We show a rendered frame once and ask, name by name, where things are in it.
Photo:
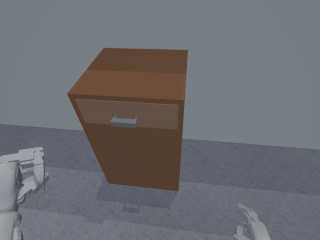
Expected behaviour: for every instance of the cabinet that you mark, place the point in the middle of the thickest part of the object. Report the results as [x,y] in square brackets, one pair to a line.
[147,157]

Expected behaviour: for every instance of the robot right hand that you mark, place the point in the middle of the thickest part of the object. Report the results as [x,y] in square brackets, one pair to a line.
[256,231]

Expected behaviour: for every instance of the drawer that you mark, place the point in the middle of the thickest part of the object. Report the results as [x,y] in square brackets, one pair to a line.
[153,115]

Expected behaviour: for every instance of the robot left hand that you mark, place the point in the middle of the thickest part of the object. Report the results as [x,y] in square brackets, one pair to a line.
[28,163]

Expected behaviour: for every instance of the handle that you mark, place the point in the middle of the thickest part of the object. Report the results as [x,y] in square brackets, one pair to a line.
[123,122]

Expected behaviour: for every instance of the robot left forearm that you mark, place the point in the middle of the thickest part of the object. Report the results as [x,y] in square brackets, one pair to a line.
[9,225]

